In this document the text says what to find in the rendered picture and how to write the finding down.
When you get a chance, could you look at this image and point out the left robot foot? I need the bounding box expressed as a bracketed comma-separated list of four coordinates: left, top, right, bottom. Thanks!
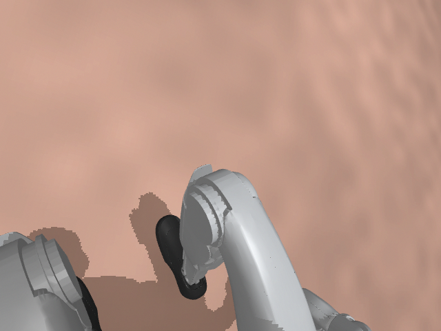
[77, 277, 102, 331]

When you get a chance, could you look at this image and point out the right robot arm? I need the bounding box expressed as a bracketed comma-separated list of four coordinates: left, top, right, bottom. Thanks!
[328, 313, 372, 331]

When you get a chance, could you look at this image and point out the right robot hand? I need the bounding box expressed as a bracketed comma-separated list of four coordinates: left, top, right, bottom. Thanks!
[303, 288, 339, 331]

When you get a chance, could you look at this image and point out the right robot foot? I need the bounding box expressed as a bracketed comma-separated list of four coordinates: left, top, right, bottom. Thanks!
[156, 215, 207, 300]

